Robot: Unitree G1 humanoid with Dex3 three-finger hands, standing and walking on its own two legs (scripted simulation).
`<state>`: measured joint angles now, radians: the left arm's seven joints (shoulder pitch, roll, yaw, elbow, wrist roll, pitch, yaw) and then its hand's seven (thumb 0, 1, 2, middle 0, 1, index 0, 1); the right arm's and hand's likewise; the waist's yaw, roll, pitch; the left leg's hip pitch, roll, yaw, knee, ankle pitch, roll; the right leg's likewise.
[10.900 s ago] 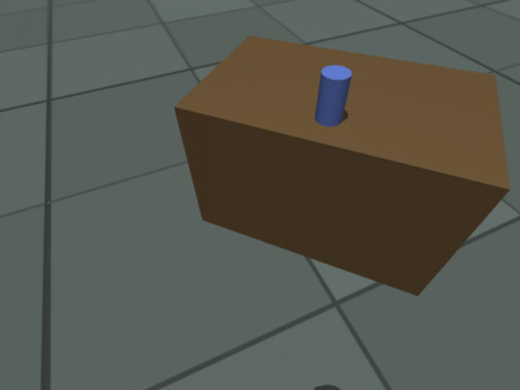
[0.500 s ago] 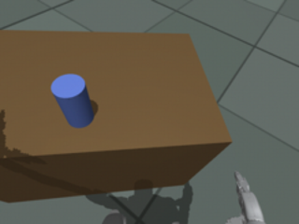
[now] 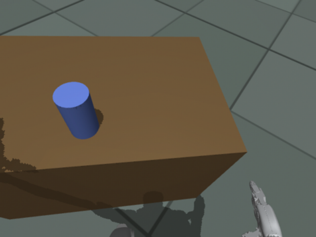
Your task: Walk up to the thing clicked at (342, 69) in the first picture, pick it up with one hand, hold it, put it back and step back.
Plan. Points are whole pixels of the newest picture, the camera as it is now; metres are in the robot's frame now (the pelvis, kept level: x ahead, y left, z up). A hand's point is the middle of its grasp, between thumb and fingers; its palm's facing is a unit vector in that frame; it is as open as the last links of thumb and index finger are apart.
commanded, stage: go down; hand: left
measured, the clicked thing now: (78, 112) +0.45 +0.22 +0.00
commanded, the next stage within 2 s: approach in 0.42 s
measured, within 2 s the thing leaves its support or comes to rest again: neither
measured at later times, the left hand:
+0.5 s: hand out of the picture +0.34 +0.41 +0.10, palm faces +0.27 -0.96 +0.01, open 17.7 cm
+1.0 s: hand (45, 128) +0.41 +0.31 -0.01, palm faces +0.17 -0.98 +0.08, open 17.7 cm
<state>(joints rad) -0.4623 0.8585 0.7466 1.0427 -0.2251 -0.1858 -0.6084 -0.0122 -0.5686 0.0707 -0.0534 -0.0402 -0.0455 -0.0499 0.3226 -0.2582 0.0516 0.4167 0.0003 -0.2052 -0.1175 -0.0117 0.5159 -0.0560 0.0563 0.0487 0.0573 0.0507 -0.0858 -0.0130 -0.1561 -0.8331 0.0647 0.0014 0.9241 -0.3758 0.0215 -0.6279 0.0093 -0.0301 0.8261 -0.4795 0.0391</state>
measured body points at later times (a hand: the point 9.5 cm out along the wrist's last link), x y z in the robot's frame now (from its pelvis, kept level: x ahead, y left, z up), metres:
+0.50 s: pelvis -0.01 +0.00 +0.00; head +0.06 +0.04 +0.44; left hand +0.32 +0.46 +0.11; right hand +0.15 -0.26 -0.05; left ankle +0.03 +0.10 -0.69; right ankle -0.05 -0.15 -0.69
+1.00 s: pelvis -0.01 +0.00 -0.02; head +0.10 +0.06 +0.41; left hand +0.39 +0.36 -0.01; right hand +0.15 -0.26 -0.04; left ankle +0.03 +0.10 -0.69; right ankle -0.05 -0.15 -0.69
